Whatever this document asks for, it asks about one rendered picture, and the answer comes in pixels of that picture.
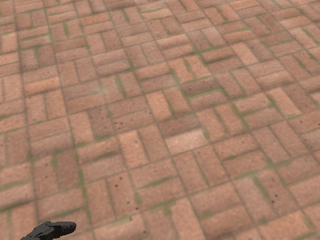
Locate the left robot hand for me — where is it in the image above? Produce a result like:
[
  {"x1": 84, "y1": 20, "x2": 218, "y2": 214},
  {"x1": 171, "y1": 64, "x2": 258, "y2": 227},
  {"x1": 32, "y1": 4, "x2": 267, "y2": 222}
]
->
[{"x1": 20, "y1": 221, "x2": 77, "y2": 240}]

